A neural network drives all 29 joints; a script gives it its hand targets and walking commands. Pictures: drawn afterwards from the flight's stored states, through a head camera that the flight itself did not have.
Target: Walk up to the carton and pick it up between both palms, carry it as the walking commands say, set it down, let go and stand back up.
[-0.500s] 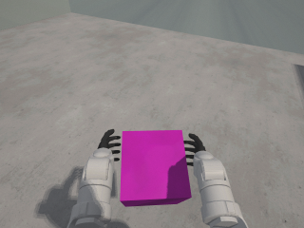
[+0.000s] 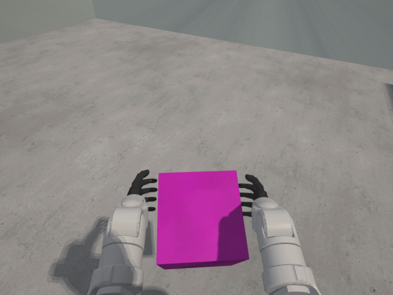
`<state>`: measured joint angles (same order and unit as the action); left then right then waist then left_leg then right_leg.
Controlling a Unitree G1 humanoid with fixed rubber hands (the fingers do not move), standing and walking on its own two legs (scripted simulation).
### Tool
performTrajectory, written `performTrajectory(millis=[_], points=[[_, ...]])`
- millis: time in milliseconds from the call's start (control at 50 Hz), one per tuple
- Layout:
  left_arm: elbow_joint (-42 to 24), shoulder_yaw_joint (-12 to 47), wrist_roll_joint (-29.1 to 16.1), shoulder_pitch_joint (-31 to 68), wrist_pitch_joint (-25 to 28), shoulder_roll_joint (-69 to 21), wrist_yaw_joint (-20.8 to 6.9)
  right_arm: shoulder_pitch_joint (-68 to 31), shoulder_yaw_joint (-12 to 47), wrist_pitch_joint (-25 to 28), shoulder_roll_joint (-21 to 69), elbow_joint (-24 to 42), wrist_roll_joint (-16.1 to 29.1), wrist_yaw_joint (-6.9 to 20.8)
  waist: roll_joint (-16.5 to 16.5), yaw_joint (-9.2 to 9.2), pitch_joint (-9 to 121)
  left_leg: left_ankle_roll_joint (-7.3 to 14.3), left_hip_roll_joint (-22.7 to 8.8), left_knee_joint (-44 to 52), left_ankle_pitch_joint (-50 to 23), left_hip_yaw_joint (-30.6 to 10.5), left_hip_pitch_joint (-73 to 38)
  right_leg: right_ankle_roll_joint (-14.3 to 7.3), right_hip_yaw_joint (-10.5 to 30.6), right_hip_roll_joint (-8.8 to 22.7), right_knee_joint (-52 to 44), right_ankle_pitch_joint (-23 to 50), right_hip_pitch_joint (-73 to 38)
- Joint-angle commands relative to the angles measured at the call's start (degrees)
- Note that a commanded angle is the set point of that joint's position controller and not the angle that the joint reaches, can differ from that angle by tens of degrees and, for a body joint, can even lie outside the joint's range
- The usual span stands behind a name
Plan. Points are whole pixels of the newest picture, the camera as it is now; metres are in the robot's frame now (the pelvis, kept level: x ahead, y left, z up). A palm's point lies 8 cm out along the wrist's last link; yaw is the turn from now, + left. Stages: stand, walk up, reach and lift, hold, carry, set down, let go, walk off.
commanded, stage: carry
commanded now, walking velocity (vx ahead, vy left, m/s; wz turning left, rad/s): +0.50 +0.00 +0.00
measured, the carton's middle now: (198, 223) +0.31 +0.00 -0.04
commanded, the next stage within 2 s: none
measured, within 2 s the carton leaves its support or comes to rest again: neither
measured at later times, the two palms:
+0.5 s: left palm (131, 143) +0.44 +0.16 +0.10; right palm (232, 143) +0.45 -0.09 +0.10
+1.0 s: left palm (140, 93) +0.76 +0.19 +0.07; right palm (210, 92) +0.78 -0.06 +0.07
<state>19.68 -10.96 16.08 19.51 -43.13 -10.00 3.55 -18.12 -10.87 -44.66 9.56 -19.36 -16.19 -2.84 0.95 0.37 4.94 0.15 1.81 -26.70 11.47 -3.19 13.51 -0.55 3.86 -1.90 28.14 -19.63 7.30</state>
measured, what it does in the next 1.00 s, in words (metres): walks ahead: right foot, then left foot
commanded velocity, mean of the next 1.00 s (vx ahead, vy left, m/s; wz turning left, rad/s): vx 0.50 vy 0.00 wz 0.00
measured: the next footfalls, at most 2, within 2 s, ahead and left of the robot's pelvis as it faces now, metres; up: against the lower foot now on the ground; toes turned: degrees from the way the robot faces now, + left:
right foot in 0.56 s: +0.31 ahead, -0.09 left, +0.00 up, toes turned -7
left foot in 0.96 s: +0.57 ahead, +0.14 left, +0.00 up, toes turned +19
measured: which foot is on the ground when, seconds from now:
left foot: down 0.00-0.58, up 0.60-0.94, down 0.96-1.00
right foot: down 0.00-0.22, up 0.24-0.54, down 0.56-0.96, up 0.98-1.00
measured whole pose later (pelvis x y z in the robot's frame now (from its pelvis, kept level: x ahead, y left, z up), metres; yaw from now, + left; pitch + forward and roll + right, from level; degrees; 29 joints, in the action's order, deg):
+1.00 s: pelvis +0.46 +0.03 -0.02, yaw +6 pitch +4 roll +1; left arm -7.2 -9.2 7.7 25.5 -68.4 -12.2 17.6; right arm -24.5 -6.9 -71.0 11.9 7.9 -9.1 -14.9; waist 1.3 0.4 0.0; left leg 4.8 -2.1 -28.8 5.7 14.7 26.2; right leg 0.9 -10.1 5.6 38.0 -27.0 4.8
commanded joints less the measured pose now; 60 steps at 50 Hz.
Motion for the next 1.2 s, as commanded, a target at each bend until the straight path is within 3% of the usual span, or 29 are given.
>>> performTrajectory(millis=[0,40,60,180,200,220,240,260,300,340,400,460,520,540,560,580,600,640,700,820,920,940,960,980,1000,1020,1060,1120,1180], points=[[-4.4,31.8,-17.9,25.5,1.1,-62.0,-14.6,-36.5,31.4,4.1,56.8,11.4,18.7,14.3,-2.1,0.45,8.2,-0.7,-6.0,6.6,22.5,-4.7,12.6,-2.9,4.9,6.8,-9.6,-14.4,-1.9],[-9.1,33.9,-19.4,25.3,0.0,-61.5,-13.9,-36.1,34.5,2.3,57.8,15.7,21.8,13.9,11.2,0.55,9.7,-2.1,-1.7,-13.0,10.2,5.1,17.6,-7.6,19.4,17.6,-20.1,-17.8,-6.0],[-10.2,34.9,-19.8,23.7,-1.1,-60.7,-13.4,-36.7,36.3,1.2,57.4,17.9,23.4,13.5,8.7,0.51,8.7,-2.1,-4.6,-14.7,9.2,5.4,18.4,-9.2,19.2,19.4,-21.5,-16.6,-4.6],[-19.5,41.4,-26.5,21.7,-10.7,-57.7,-11.5,-32.1,42.3,-9.2,53.7,26.1,29.7,12.0,4.1,0.26,14.3,-0.7,-3.3,6.4,3.2,11.4,-4.3,-6.0,-0.1,11.0,-6.7,-0.7,2.5],[-20.1,41.7,-27.4,21.7,-12.5,-57.1,-11.3,-30.3,42.2,-11.0,52.9,26.2,29.8,11.5,-0.6,-0.66,17.3,1.7,-9.2,7.9,6.1,3.6,-15.9,-4.0,-3.5,8.9,1.8,-1.7,12.2],[-22.2,42.5,-28.6,24.4,-14.6,-56.6,-11.2,-28.9,41.6,-12.4,52.0,25.4,29.3,11.0,-14.4,-1.80,18.2,6.9,-20.3,13.2,13.6,-15.2,-24.2,-0.4,-10.5,3.6,15.0,-7.3,26.5],[-24.0,44.1,-30.4,26.2,-16.6,-56.8,-11.4,-29.8,41.9,-13.7,52.1,26.6,30.1,10.4,-17.2,-1.83,15.3,11.3,-27.0,16.9,12.7,-25.6,-26.3,0.0,-9.8,2.8,20.7,-12.6,36.3],[-24.8,44.8,-32.3,27.5,-18.2,-58.1,-11.7,-30.9,42.6,-14.7,52.9,29.3,31.2,9.8,-10.8,-1.93,15.0,12.9,-27.2,16.0,8.3,-24.4,-24.9,-0.3,-6.8,5.6,24.7,-11.6,36.7],[-24.3,44.5,-35.8,28.1,-20.4,-60.6,-12.1,-33.9,43.1,-16.5,55.4,33.7,32.5,8.6,-4.7,-1.81,15.9,10.7,-24.4,16.0,5.9,-15.7,-21.8,0.1,-6.2,7.4,22.0,-6.6,34.0],[-24.6,43.1,-36.8,28.0,-22.1,-61.6,-11.8,-35.4,42.2,-18.4,56.6,35.2,33.0,8.0,-7.9,-1.69,16.0,8.7,-20.4,16.3,3.1,-7.4,-20.1,1.0,-8.7,6.1,16.0,-2.6,29.9],[-24.0,40.7,-35.9,28.1,-24.4,-61.4,-10.5,-34.5,39.5,-21.4,56.5,33.5,33.2,8.2,-10.1,-1.95,15.4,8.0,-18.3,16.1,-0.4,-2.0,-18.7,1.6,-12.1,4.8,8.5,2.7,25.0],[-22.5,38.3,-34.6,28.5,-26.5,-60.8,-9.6,-35.5,37.7,-24.2,56.3,32.1,33.0,8.7,-10.8,-2.06,13.2,6.8,-17.5,14.4,-3.8,1.8,-14.2,1.3,-15.2,3.4,1.7,8.0,18.2],[-20.9,36.3,-33.5,28.1,-27.8,-60.3,-9.4,-36.7,36.8,-26.2,56.6,30.6,33.1,9.0,-7.6,-1.21,13.0,4.1,-14.1,5.4,3.5,7.0,-2.5,0.4,-19.1,2.3,-6.5,11.6,-0.4],[-20.6,35.9,-33.1,28.9,-28.0,-60.2,-9.4,-36.5,37.1,-26.6,57.2,29.6,33.4,9.1,-3.5,-0.62,15.3,2.6,-12.3,-3.4,4.2,9.6,5.1,-1.1,-14.3,6.8,-7.4,8.9,-11.2],[-20.1,35.5,-32.1,28.1,-28.1,-60.0,-9.3,-38.2,37.6,-27.1,57.5,29.4,34.1,9.5,8.8,0.97,20.0,-0.2,-8.8,-19.8,12.3,12.6,15.0,-5.5,6.5,22.1,-14.3,-6.1,-20.4],[-19.6,35.4,-31.5,28.9,-27.6,-60.2,-9.0,-41.1,37.7,-27.7,57.1,29.2,35.2,9.8,16.7,1.52,16.8,-1.1,-3.5,-29.9,19.2,11.3,28.3,-13.0,24.8,31.4,-20.6,-12.2,-22.4],[-21.9,34.9,-31.2,30.5,-27.3,-60.5,-8.7,-42.4,37.6,-27.6,58.5,28.5,36.4,9.8,10.6,1.32,15.9,-0.1,-8.3,-36.1,17.4,6.2,31.1,-14.6,24.5,32.0,-18.8,-8.8,-20.9],[-23.2,34.8,-31.1,32.5,-27.2,-61.8,-8.5,-42.4,37.7,-27.0,60.9,27.6,36.9,9.7,4.0,0.94,16.3,0.2,-10.8,-35.3,11.8,5.2,29.9,-10.7,12.3,26.3,-17.2,1.7,-18.3],[-24.5,34.7,-31.7,34.1,-26.9,-62.3,-9.2,-40.9,37.0,-25.9,62.0,27.9,35.6,8.9,4.9,0.64,16.0,-1.2,-9.4,-26.2,5.8,8.4,24.9,-7.5,-1.7,20.0,-16.1,18.6,-16.2],[-25.2,35.5,-33.0,30.0,-27.0,-61.5,-10.2,-38.2,37.8,-24.9,61.9,32.6,33.1,6.7,7.0,1.43,14.7,-1.4,-5.5,-8.4,-3.1,13.5,21.0,-7.1,-10.9,16.3,-12.4,38.1,-19.4],[-25.5,36.6,-33.0,28.3,-27.3,-60.3,-10.5,-35.0,38.7,-25.5,60.9,32.6,32.8,7.1,6.8,0.20,17.0,1.8,-1.0,4.5,-10.7,20.8,-0.3,-3.0,-18.3,13.2,1.3,47.1,-14.1],[-25.3,36.8,-33.2,28.3,-27.4,-60.4,-10.7,-34.5,38.7,-25.4,61.1,31.9,32.7,7.3,4.3,-0.72,20.9,3.2,-3.0,4.0,-8.6,17.6,-13.8,-1.6,-18.8,11.5,10.4,43.4,-6.1],[-24.9,37.4,-33.7,29.0,-27.6,-60.3,-10.9,-33.5,38.3,-25.3,60.4,30.1,32.1,7.5,-3.7,-2.36,26.5,6.3,-15.3,4.3,-1.8,1.6,-26.9,-0.5,-17.8,9.7,23.7,26.0,5.8],[-27.2,38.5,-33.8,31.3,-27.9,-60.5,-11.1,-32.3,38.0,-24.9,60.8,28.3,31.8,7.8,-17.3,-2.29,27.4,14.8,-26.6,9.7,-5.4,-22.7,-38.6,1.3,-13.4,0.9,36.6,-4.9,26.6],[-25.6,38.5,-33.9,31.6,-27.8,-61.5,-11.2,-34.0,37.0,-24.8,61.2,29.7,32.3,7.9,-13.6,-2.15,26.1,15.7,-27.8,11.0,-12.8,-22.6,-40.0,0.9,-6.9,3.8,45.0,-7.0,33.6],[-25.8,38.3,-34.2,31.7,-27.4,-62.2,-11.4,-34.2,37.1,-24.6,61.8,29.3,32.4,7.9,-10.5,-2.28,24.8,14.2,-26.3,9.1,-21.6,-17.0,-38.1,0.4,-4.3,6.5,46.4,-4.6,35.7],[-26.8,38.2,-35.2,32.4,-26.7,-63.4,-11.4,-35.7,38.1,-23.8,63.7,31.6,33.1,7.8,-3.2,-1.80,22.0,10.2,-24.3,9.5,-25.4,-6.8,-31.5,0.5,-4.0,9.4,37.6,1.5,33.8],[-26.2,37.2,-34.6,30.1,-26.2,-63.7,-10.4,-38.0,38.8,-23.1,63.6,33.7,34.5,8.1,-6.4,-1.03,20.4,8.7,-21.4,13.3,-16.4,1.1,-24.5,1.5,-8.0,7.4,24.0,0.2,26.5],[-27.3,38.4,-34.2,28.7,-25.8,-64.0,-9.2,-36.5,38.6,-23.5,62.2,34.3,34.3,8.6,-9.3,-1.01,17.3,7.8,-18.5,13.5,-18.2,7.4,-23.5,1.7,-12.2,5.2,11.7,5.3,24.0]])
